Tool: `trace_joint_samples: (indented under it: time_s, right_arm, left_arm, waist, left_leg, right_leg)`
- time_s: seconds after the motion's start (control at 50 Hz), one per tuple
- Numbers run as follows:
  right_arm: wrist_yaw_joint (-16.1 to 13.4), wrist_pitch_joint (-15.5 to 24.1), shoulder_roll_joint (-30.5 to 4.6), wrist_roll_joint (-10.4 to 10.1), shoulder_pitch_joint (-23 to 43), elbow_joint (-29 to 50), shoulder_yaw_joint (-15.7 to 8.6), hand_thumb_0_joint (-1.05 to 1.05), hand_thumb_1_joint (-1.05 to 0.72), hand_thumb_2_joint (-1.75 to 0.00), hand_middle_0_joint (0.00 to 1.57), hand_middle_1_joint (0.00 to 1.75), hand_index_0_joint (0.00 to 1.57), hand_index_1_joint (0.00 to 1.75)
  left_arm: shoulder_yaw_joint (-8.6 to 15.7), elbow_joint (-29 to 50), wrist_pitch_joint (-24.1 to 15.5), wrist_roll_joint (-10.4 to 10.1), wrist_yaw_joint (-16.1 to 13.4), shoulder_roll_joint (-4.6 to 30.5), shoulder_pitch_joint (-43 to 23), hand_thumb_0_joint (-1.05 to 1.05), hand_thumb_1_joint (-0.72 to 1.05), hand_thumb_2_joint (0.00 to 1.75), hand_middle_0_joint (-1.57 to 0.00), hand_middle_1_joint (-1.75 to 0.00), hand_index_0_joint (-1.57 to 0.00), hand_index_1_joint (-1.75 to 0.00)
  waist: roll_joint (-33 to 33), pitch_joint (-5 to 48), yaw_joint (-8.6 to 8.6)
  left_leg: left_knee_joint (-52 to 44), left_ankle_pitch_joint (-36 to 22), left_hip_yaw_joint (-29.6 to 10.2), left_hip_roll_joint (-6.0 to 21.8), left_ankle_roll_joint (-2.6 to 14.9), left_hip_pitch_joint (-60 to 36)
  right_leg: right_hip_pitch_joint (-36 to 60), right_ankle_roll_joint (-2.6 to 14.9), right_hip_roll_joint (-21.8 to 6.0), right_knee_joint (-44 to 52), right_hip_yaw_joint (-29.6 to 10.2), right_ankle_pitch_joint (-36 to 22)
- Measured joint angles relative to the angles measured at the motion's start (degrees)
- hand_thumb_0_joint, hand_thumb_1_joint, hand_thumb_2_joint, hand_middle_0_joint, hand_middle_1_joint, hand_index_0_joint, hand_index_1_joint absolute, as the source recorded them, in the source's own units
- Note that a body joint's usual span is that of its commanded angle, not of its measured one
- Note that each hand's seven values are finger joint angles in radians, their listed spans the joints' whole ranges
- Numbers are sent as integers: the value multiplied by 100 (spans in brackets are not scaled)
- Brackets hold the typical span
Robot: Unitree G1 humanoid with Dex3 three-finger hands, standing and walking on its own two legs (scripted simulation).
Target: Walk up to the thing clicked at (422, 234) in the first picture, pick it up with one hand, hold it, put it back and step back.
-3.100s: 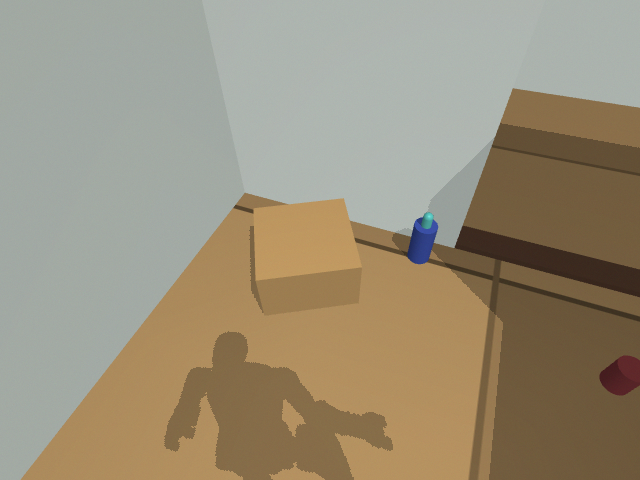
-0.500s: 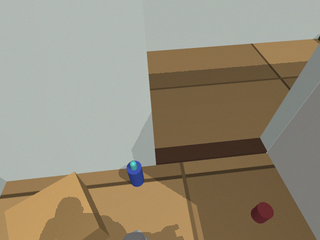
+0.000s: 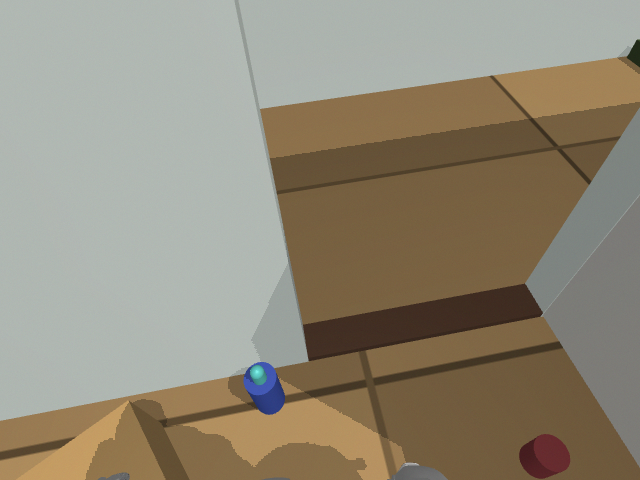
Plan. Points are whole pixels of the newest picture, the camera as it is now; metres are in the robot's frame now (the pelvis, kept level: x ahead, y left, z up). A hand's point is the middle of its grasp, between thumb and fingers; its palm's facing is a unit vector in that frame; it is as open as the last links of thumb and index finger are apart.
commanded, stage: walk up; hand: left
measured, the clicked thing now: (263, 385) +0.44 +0.23 -0.63
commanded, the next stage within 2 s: stand in 1.52 s
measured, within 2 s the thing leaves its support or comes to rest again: neither
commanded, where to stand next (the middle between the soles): +0.08 +0.00 m, yaw +1 degrees
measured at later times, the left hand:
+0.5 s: hand out of the picture +0.11 +0.28 -0.14, palm faces +0.00 -0.94 -0.34, open 7.4 cm
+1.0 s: hand (150, 477) +0.15 +0.26 -0.12, palm faces -0.01 -0.94 -0.34, open 7.4 cm
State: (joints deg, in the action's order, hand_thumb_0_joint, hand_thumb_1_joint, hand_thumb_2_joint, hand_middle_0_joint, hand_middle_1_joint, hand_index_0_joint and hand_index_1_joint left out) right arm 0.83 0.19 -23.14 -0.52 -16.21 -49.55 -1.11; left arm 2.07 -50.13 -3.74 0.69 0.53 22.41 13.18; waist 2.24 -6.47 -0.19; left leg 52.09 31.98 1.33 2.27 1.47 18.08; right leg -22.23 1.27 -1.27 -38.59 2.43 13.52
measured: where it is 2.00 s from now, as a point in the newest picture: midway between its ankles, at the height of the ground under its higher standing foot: outside the picture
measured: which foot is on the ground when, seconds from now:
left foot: up 0.00-0.14, down 0.16-1.00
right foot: down 0.00-1.00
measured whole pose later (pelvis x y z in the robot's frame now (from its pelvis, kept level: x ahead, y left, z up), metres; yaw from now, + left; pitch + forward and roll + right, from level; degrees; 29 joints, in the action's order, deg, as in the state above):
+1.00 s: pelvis +0.07 +0.01 +0.03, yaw +0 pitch -2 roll +0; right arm 0.6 0.9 -20.6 -0.1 -4.4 -67.0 -0.1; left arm 0.4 -67.3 -0.8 0.3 0.3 19.3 3.4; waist 0.7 -3.2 0.1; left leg 18.8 11.5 2.6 2.7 -1.7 5.2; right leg -7.8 -1.1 -1.5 -19.3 0.5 9.5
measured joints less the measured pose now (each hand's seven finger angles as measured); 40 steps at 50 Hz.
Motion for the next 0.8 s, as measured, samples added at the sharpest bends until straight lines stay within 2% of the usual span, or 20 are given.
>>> trace_joint_samples:
  time_s: [0.06,0.12,0.16,0.18,0.2,0.26,0.3,0.32,0.36,0.4,0.62,0.8]
  right_arm:
    - [16,21,-11,9,105,-90,6,1,-90,-90,20,30,21,30]
    - [47,101,-8,41,138,-169,-7,1,-91,-90,20,30,21,30]
    - [46,160,-6,66,143,-240,-22,1,-90,-90,20,30,21,30]
    - [29,190,4,89,151,-295,-36,1,-90,-90,20,30,21,30]
    - [7,206,39,124,170,-369,-47,1,-90,-90,20,30,21,30]
    - [4,174,93,132,207,-550,10,1,-90,-90,20,30,21,30]
    - [3,153,141,119,274,-664,68,1,-90,-90,20,30,21,30]
    - [3,150,162,102,316,-715,93,1,-90,-90,20,30,21,30]
    - [-2,152,199,66,413,-809,132,1,-90,-90,20,30,21,30]
    - [-7,157,227,51,516,-887,155,1,-90,-90,20,30,21,30]
    - [-28,119,233,-6,1199,-1263,141,1,-90,-90,20,30,21,30]
    - [-14,86,250,24,1380,-1538,123,1,-90,-90,20,30,21,30]
  left_arm:
    - [-97,79,6,24,9,-114,-47,0,90,90,-21,-30,-20,-30]
    - [-129,87,54,67,18,-120,-48,0,90,90,-21,-30,-20,-30]
    - [-134,36,121,52,24,-74,-53,0,90,90,-21,-30,-20,-30]
    - [-128,-17,168,30,18,-46,-68,0,90,90,-21,-30,-20,-30]
    - [-114,-98,228,-1,2,-23,-93,0,90,90,-21,-30,-20,-30]
    - [-104,-382,356,-52,-25,-18,-126,0,90,90,-21,-30,-20,-30]
    - [-97,-544,338,-66,-23,11,-153,0,90,90,-21,-30,-20,-30]
    - [-94,-626,313,-73,-23,22,-170,0,90,90,-21,-30,-20,-30]
    - [-108,-793,292,-84,-21,21,-213,0,91,90,-21,-30,-20,-30]
    - [-145,-937,295,-101,-14,4,-271,0,91,90,-21,-30,-20,-30]
    - [-259,-1435,275,-112,-25,-202,-673,0,91,90,-21,-30,-20,-30]
    - [-227,-1649,279,-71,-27,-276,-939,0,91,90,-21,-30,-20,-30]
  waist:
    - [40,27,65]
    - [0,98,126]
    - [-60,151,144]
    - [-118,166,137]
    - [-224,175,143]
    - [-260,289,82]
    - [-293,291,74]
    - [-312,285,83]
    - [-323,286,93]
    - [-329,290,101]
    - [-202,274,138]
    - [-154,333,111]
  left_leg:
    - [315,-44,-9,-50,30,311]
    - [-355,-359,29,9,-2,325]
    - [-1069,-881,56,12,-13,151]
    - [-1299,-1357,81,-21,-77,69]
    - [-1318,-1465,143,-82,-131,23]
    - [-1274,-1310,125,-41,-145,-32]
    - [-1335,-1284,100,1,-177,-124]
    - [-1367,-1279,97,15,-195,-169]
    - [-1485,-1301,87,39,-216,-269]
    - [-1653,-1356,85,36,-225,-378]
    - [-2488,-1699,93,16,-258,-871]
    - [-3056,-1958,116,25,-291,-1145]
  right_leg:
    - [87,8,-71,88,-19,20]
    - [136,-56,-131,143,-48,41]
    - [97,-117,-169,-4,-78,151]
    - [61,-160,-213,-143,-107,243]
    - [38,-159,-275,-265,-176,331]
    - [127,-53,-132,-318,-275,923]
    - [313,-80,-83,7,-256,411]
    - [395,-150,-77,149,-245,163]
    - [514,-255,-60,296,-227,169]
    - [616,-276,-61,436,-217,171]
    - [1073,-259,-62,1170,-190,-94]
    - [1314,-247,-39,1677,-190,-321]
